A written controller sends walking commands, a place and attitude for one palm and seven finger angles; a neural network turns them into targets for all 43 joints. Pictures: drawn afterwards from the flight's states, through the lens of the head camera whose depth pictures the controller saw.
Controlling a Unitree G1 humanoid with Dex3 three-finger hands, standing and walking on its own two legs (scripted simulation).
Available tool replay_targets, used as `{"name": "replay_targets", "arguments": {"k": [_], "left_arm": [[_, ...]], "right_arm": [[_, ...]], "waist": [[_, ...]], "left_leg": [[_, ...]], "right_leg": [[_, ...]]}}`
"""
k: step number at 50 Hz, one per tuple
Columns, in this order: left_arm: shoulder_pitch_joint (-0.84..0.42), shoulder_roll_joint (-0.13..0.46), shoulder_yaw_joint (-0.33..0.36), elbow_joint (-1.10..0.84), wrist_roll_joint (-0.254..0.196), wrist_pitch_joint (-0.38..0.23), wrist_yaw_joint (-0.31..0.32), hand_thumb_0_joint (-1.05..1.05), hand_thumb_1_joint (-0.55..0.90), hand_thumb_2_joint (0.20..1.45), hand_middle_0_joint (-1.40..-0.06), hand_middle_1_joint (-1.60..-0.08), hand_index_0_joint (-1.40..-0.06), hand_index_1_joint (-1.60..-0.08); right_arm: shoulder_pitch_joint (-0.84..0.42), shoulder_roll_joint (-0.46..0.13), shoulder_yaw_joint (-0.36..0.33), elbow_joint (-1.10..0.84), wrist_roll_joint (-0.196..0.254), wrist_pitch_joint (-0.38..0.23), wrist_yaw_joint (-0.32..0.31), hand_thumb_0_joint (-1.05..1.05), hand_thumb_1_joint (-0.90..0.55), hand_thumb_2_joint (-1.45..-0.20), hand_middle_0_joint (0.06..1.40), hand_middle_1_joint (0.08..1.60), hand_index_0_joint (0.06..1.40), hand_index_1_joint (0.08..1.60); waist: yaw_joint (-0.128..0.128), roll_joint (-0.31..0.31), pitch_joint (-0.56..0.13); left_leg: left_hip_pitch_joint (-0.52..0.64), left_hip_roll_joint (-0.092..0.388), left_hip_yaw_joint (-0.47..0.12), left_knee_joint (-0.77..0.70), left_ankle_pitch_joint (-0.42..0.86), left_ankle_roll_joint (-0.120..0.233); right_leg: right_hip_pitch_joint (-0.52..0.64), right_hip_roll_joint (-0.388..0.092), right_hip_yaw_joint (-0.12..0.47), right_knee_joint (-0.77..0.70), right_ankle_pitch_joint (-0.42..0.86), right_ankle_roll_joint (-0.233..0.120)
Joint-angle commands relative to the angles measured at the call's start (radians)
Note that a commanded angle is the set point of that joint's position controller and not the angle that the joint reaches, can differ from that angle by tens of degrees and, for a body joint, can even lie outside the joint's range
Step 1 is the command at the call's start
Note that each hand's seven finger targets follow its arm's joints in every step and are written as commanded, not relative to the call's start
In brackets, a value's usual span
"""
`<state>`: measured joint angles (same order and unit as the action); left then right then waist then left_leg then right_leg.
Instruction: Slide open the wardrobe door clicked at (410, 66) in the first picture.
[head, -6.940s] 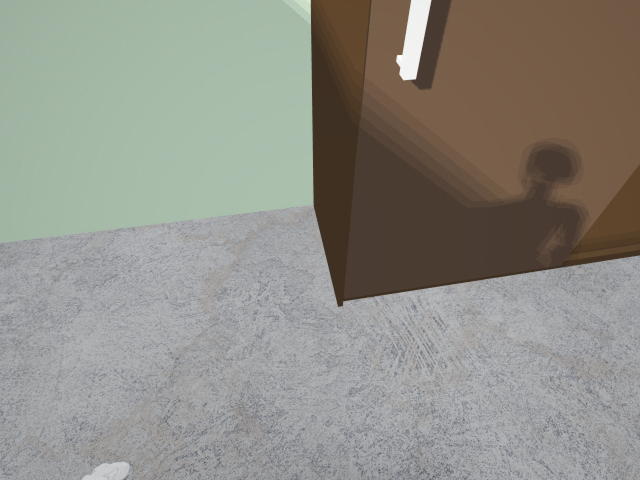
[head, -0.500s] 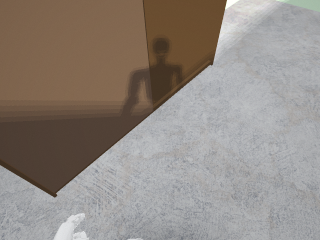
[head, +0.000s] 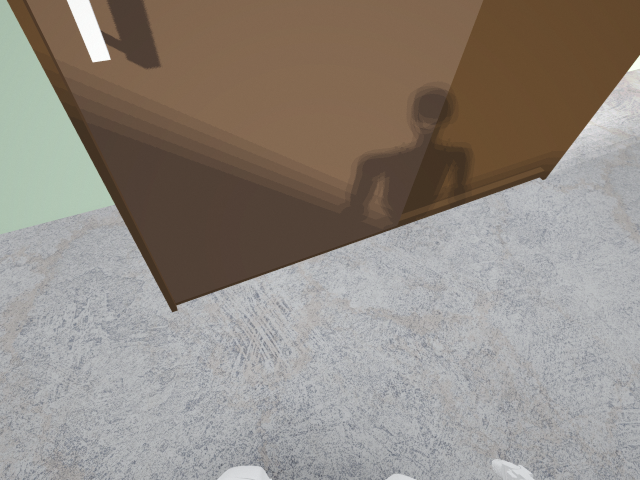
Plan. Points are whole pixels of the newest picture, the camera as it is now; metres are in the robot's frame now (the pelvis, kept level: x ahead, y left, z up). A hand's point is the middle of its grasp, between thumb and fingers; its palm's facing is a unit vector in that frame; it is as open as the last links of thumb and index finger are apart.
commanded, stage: turn to face it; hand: left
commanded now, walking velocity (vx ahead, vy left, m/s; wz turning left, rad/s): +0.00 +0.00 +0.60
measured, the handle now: out of the picture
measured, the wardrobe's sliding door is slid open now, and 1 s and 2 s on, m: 0.00 0.00 0.00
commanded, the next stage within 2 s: take the last steps up to it in 0.70 s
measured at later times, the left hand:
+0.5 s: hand out of the picture +0.05 +0.20 -0.13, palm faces +0.28 -0.92 -0.28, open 7.4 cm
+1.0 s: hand out of the picture -0.15 +0.19 -0.16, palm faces +0.47 -0.86 -0.22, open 7.4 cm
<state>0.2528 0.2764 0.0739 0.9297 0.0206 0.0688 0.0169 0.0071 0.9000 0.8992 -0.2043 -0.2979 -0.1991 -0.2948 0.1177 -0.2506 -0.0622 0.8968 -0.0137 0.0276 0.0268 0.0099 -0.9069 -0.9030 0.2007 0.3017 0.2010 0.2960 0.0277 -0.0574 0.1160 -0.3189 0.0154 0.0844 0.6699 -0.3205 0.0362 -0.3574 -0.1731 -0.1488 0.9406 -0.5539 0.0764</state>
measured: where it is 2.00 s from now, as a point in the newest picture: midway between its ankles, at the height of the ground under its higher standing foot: (283, 455)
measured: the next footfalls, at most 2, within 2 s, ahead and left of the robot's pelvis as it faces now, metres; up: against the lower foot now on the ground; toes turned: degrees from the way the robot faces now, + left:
right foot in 0.46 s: +0.04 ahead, -0.14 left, +0.00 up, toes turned +15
left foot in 0.82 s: -0.07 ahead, +0.12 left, +0.00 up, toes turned +28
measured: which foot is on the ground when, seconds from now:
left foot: down 0.00-0.46, up 0.48-0.80, down 0.82-1.00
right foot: up 0.00-0.44, down 0.46-0.82, up 0.84-1.00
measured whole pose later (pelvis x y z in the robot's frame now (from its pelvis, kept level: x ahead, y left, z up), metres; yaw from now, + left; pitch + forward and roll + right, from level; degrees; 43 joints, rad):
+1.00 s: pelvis -0.05 +0.01 +0.02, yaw +26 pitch -1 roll -1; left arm 0.29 0.25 0.05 1.05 0.03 0.05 -0.01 0.01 0.91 0.90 -0.20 -0.30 -0.19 -0.29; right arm 0.19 -0.17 -0.02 0.98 -0.03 -0.01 -0.01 0.01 -0.90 -0.90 0.20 0.30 0.20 0.30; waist 0.02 -0.03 0.04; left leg -0.18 0.02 0.03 0.46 -0.26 0.02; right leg -0.39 -0.08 -0.08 0.98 -0.42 0.04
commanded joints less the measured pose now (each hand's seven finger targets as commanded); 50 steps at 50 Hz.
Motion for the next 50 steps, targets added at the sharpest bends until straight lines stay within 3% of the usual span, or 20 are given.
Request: {"name": "replay_targets", "arguments": {"k": [1,4,15,20,21,22,23,24,25,28,34,36,38,39,40,41,42,44,47,50], "left_arm": [[-0.118,0.071,0.02,-0.123,-0.008,-0.037,0.0,0.0,0.9,0.9,-0.2,-0.3,-0.2,-0.3],[-0.058,0.072,0.02,-0.095,-0.004,-0.035,-0.008,0.0,0.9,0.9,-0.2,-0.3,-0.2,-0.3],[-0.156,0.053,0.013,-0.148,-0.011,-0.041,0.007,0.0,0.9,0.9,-0.2,-0.3,-0.2,-0.3],[-0.037,0.055,0.015,-0.13,-0.019,-0.051,0.016,0.0,0.9,0.9,-0.2,-0.3,-0.2,-0.3],[0.013,0.074,0.021,-0.119,-0.016,-0.056,0.019,0.0,0.9,0.9,-0.2,-0.3,-0.2,-0.3],[0.029,0.143,0.035,-0.119,-0.002,-0.063,0.025,0.0,0.9,0.9,-0.2,-0.3,-0.2,-0.3],[-0.007,0.209,0.043,-0.142,0.011,-0.065,0.025,0.0,0.9,0.9,-0.2,-0.3,-0.2,-0.3],[-0.05,0.186,0.04,-0.156,0.0,-0.063,0.028,0.0,0.9,0.9,-0.2,-0.3,-0.2,-0.3],[-0.112,0.157,0.035,-0.161,-0.001,-0.063,0.028,0.0,0.9,0.9,-0.2,-0.3,-0.2,-0.3],[-0.169,0.089,0.013,-0.157,0.004,-0.073,0.023,0.0,0.9,0.9,-0.2,-0.3,-0.2,-0.3],[0.023,0.143,0.027,-0.068,0.015,-0.073,0.017,0.0,0.9,0.9,-0.2,-0.3,-0.2,-0.3],[0.038,0.16,0.031,-0.05,0.015,-0.069,0.016,0.0,0.9,0.9,-0.2,-0.3,-0.2,-0.3],[0.007,0.155,0.03,-0.042,0.006,-0.064,0.016,0.0,0.9,0.9,-0.2,-0.3,-0.2,-0.3],[0.013,0.134,0.024,-0.042,-0.004,-0.058,0.015,0.0,0.9,0.9,-0.2,-0.3,-0.2,-0.3],[0.046,0.072,0.016,-0.058,-0.011,-0.051,0.012,0.0,0.9,0.9,-0.2,-0.3,-0.2,-0.3],[0.025,0.011,-0.009,-0.074,-0.011,-0.052,0.009,0.0,0.9,0.9,-0.2,-0.3,-0.2,-0.3],[-0.04,0.028,-0.013,-0.058,-0.005,-0.042,0.015,0.0,0.9,0.9,-0.2,-0.3,-0.2,-0.3],[-0.065,0.03,-0.01,-0.029,0.001,-0.047,-0.005,0.0,0.9,0.9,-0.2,-0.3,-0.2,-0.3],[-0.014,0.007,-0.021,0.033,0.007,-0.059,-0.029,0.0,0.9,0.9,-0.2,-0.3,-0.2,-0.3],[-0.02,-0.001,-0.024,0.044,0.005,-0.062,-0.038,0.0,0.9,0.9,-0.2,-0.3,-0.2,-0.3]], "right_arm": [[0.079,-0.2,-0.045,-0.049,-0.011,-0.012,-0.037,0.0,-0.9,-0.9,0.2,0.3,0.2,0.3],[0.032,-0.181,-0.038,-0.068,-0.008,-0.018,-0.035,0.0,-0.9,-0.9,0.2,0.3,0.2,0.3],[0.116,-0.182,-0.06,-0.055,-0.014,-0.003,-0.032,0.0,-0.9,-0.9,0.2,0.3,0.2,0.3],[0.071,-0.16,-0.064,-0.071,-0.011,0.009,-0.027,0.0,-0.9,-0.9,0.2,0.3,0.2,0.3],[0.059,-0.14,-0.061,-0.079,-0.004,0.01,-0.025,0.0,-0.9,-0.9,0.2,0.3,0.2,0.3],[0.076,-0.079,-0.055,-0.086,0.004,0.011,-0.019,0.0,-0.9,-0.9,0.2,0.3,0.2,0.3],[0.078,-0.054,-0.05,-0.11,0.001,0.009,-0.019,0.0,-0.9,-0.9,0.2,0.3,0.2,0.3],[0.062,-0.11,-0.063,-0.1,-0.014,0.02,-0.018,0.0,-0.9,-0.9,0.2,0.3,0.2,0.3],[0.063,-0.096,-0.066,-0.084,-0.014,0.033,-0.013,0.0,-0.9,-0.9,0.2,0.3,0.2,0.3],[0.124,-0.075,-0.055,-0.037,-0.01,0.035,-0.001,0.0,-0.9,-0.9,0.2,0.3,0.2,0.3],[-0.004,-0.033,-0.023,-0.045,0.001,0.016,-0.009,0.0,-0.9,-0.9,0.2,0.3,0.2,0.3],[0.017,-0.029,-0.016,-0.031,0.006,0.009,-0.014,0.0,-0.9,-0.9,0.2,0.3,0.2,0.3],[0.092,-0.039,-0.013,-0.002,0.006,-0.002,-0.018,0.0,-0.9,-0.9,0.2,0.3,0.2,0.3],[0.121,-0.074,-0.018,0.006,0.003,-0.011,-0.019,0.0,-0.9,-0.9,0.2,0.3,0.2,0.3],[0.144,-0.157,-0.034,0.006,-0.006,-0.024,-0.023,0.0,-0.9,-0.9,0.2,0.3,0.2,0.3],[0.179,-0.215,-0.04,0.016,-0.007,-0.021,-0.027,0.0,-0.9,-0.9,0.2,0.3,0.2,0.3],[0.204,-0.194,-0.035,0.044,-0.015,-0.025,-0.04,0.0,-0.9,-0.9,0.2,0.3,0.2,0.3],[0.151,-0.15,-0.021,0.042,-0.019,-0.03,-0.05,0.0,-0.9,-0.9,0.2,0.3,0.2,0.3],[0.132,-0.109,-0.008,0.054,-0.016,-0.046,-0.053,0.0,-0.9,-0.9,0.2,0.3,0.2,0.3],[0.173,-0.111,-0.012,0.076,-0.015,-0.053,-0.055,0.0,-0.9,-0.9,0.2,0.3,0.2,0.3]], "waist": [[-0.071,0.247,-0.127],[-0.039,0.204,-0.155],[-0.075,0.207,-0.174],[-0.02,0.204,-0.201],[0.005,0.166,-0.206],[0.011,-0.035,-0.2],[0.013,-0.212,-0.157],[0.002,-0.144,-0.134],[-0.03,-0.135,-0.078],[-0.077,-0.104,-0.042],[0.024,-0.16,-0.086],[0.018,-0.171,-0.12],[-0.025,-0.17,-0.158],[-0.04,-0.091,-0.179],[-0.046,0.161,-0.234],[-0.064,0.348,-0.22],[-0.102,0.334,-0.215],[-0.08,0.267,-0.113],[-0.059,0.211,-0.059],[-0.069,0.207,-0.046]], "left_leg": [[0.161,0.266,-0.345,-0.304,0.521,0.136],[0.144,0.208,-0.294,-0.328,0.448,0.112],[0.173,0.191,-0.509,-0.323,0.374,0.146],[0.025,0.116,-0.53,-0.276,0.309,0.094],[-0.071,0.076,-0.5,-0.233,0.192,0.054],[-0.246,-0.025,-0.378,-0.063,-0.02,-0.015],[-0.341,-0.133,-0.185,0.194,-0.22,-0.079],[-0.282,-0.071,-0.214,0.369,-0.222,-0.066],[-0.256,-0.052,-0.205,0.473,-0.177,-0.064],[-0.221,-0.018,-0.137,0.546,-0.056,-0.086],[-0.13,-0.016,-0.045,0.168,-0.16,-0.098],[-0.055,-0.037,-0.016,0.05,-0.135,-0.092],[0.075,-0.036,-0.008,-0.155,0.02,-0.084],[0.199,-0.003,-0.037,-0.271,0.153,-0.069],[0.356,0.204,-0.27,-0.305,0.405,0.006],[0.342,0.368,-0.416,-0.326,0.592,0.107],[0.272,0.36,-0.427,-0.371,0.401,0.137],[0.206,0.318,-0.421,-0.429,0.062,0.143],[0.189,0.25,-0.315,-0.466,0.008,0.11],[0.209,0.259,-0.297,-0.482,-0.008,0.115]], "right_leg": [[-0.215,0.028,0.134,0.246,0.072,0.014],[-0.156,0.051,0.128,0.185,0.152,0.021],[-0.093,0.123,0.162,-0.065,0.106,0.014],[0.182,0.173,0.139,-0.402,0.234,-0.015],[0.305,0.137,0.16,-0.545,0.298,-0.028],[0.418,-0.056,0.345,-0.674,0.181,-0.095],[0.347,-0.302,0.564,-0.739,0.183,-0.206],[0.179,-0.314,0.523,-0.739,0.173,-0.242],[0.079,-0.247,0.466,-0.74,0.158,-0.228],[0.058,-0.127,0.234,-0.657,0.369,-0.183],[0.226,-0.152,0.193,-0.551,0.702,-0.209],[0.243,-0.146,0.179,-0.503,0.789,-0.196],[0.22,-0.121,0.129,-0.419,0.758,-0.14],[0.139,-0.09,0.095,-0.333,0.678,-0.095],[-0.047,0.007,0.032,-0.171,0.398,-0.033],[-0.141,0.068,0.041,-0.048,-0.054,-0.004],[-0.121,0.068,0.108,0.046,-0.065,-0.015],[-0.19,0.067,0.127,0.134,0.037,-0.032],[-0.168,0.07,0.102,0.063,0.145,-0.034],[-0.163,0.078,0.094,-0.022,0.163,-0.032]]}}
